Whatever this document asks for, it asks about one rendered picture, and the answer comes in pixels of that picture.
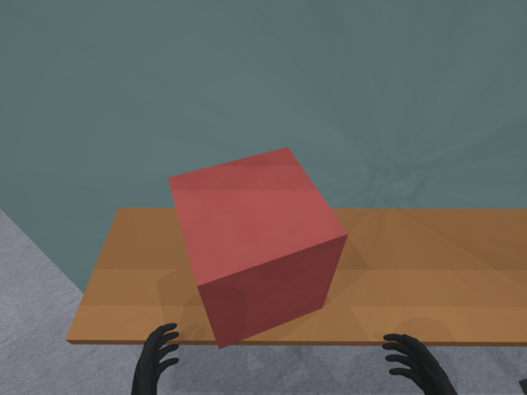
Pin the carton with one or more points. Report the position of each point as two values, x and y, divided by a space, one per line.
263 243

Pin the robot right hand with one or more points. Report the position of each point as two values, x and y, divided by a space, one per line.
424 371

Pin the robot left hand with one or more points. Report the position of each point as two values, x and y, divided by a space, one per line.
148 369

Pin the table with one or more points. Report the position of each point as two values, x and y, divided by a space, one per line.
448 277

